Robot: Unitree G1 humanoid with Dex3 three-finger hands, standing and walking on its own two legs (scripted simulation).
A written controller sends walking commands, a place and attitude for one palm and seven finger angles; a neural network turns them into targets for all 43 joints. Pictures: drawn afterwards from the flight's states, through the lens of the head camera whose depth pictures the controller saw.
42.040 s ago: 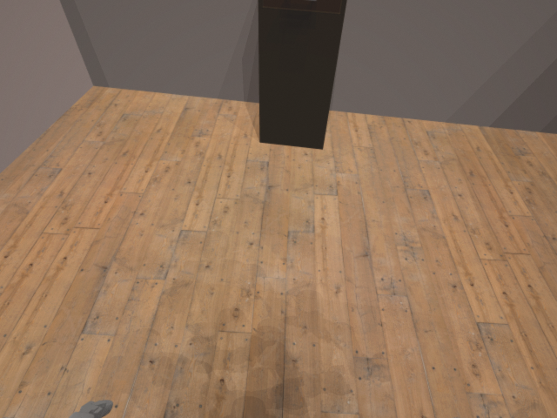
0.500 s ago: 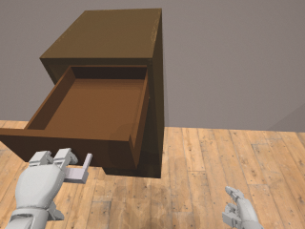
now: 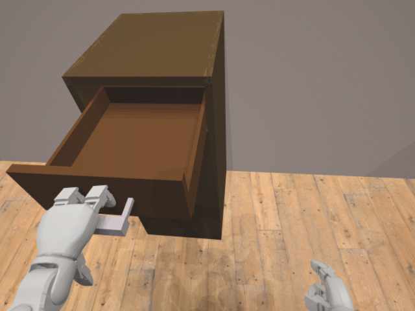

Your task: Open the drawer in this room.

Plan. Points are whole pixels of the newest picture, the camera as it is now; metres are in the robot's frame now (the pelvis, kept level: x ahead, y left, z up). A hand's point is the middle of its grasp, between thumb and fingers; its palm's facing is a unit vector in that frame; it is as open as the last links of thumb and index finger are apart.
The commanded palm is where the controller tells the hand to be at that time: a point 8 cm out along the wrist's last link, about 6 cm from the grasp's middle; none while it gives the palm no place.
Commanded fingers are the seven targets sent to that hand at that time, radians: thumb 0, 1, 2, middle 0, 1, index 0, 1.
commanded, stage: lift the hand off the handle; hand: left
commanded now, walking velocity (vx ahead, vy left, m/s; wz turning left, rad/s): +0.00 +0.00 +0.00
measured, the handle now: (97, 212) +0.26 +0.25 +0.06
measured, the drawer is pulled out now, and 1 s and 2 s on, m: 0.29 0.29 0.29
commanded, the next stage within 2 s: draw the hand back to the body in 1.14 s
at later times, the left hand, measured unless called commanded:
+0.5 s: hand (62, 211) +0.22 +0.27 +0.13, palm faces +0.12 -0.08 -0.99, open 13.7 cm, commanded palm +0.19 +0.26 +0.19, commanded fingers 0.00 -0.50 0.30 -0.30 -1.20 -0.30 -1.20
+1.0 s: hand (49, 185) +0.23 +0.25 +0.20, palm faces +0.15 -0.03 -0.99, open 13.8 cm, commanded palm +0.19 +0.26 +0.26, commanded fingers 0.00 -0.50 0.30 -0.30 -1.20 -0.30 -1.20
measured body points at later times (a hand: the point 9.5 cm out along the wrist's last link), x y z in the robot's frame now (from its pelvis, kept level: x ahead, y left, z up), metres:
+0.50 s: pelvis +0.00 +0.02 +0.02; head -0.01 -0.02 +0.46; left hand +0.21 +0.27 +0.19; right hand +0.24 -0.18 -0.07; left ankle +0.01 +0.13 -0.72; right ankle +0.00 -0.10 -0.72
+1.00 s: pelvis +0.00 +0.01 +0.02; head -0.02 -0.04 +0.47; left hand +0.21 +0.25 +0.25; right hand +0.23 -0.18 -0.07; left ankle +0.01 +0.13 -0.72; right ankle +0.00 -0.10 -0.72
